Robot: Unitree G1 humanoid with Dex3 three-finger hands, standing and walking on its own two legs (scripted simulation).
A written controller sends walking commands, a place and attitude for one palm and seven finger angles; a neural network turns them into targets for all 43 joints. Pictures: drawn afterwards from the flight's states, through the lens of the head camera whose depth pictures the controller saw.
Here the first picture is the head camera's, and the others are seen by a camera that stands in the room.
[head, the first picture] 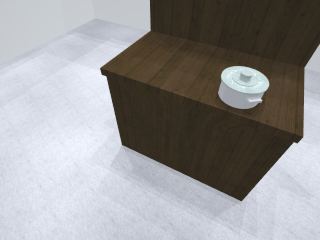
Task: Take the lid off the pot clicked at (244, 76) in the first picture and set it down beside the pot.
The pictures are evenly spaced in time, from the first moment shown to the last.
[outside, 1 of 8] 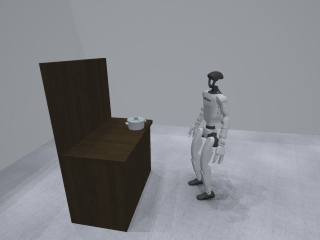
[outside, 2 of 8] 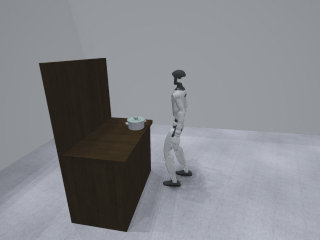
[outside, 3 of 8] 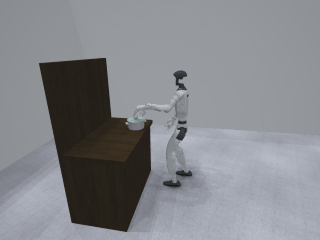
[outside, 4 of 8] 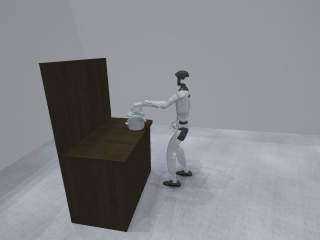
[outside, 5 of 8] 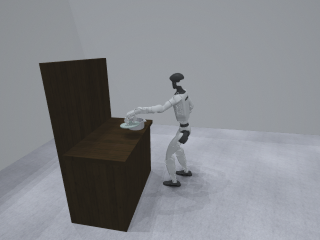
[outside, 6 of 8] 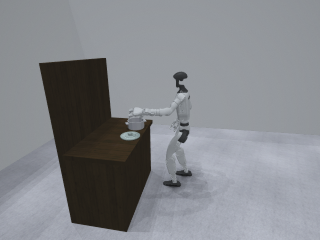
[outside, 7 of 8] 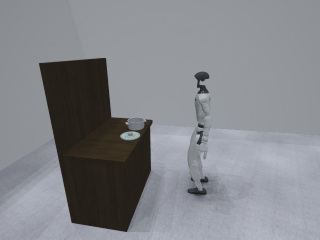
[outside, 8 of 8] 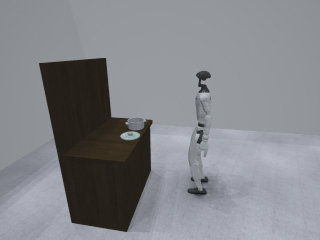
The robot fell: no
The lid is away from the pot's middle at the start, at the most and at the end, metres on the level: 0.00 0.25 0.25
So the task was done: yes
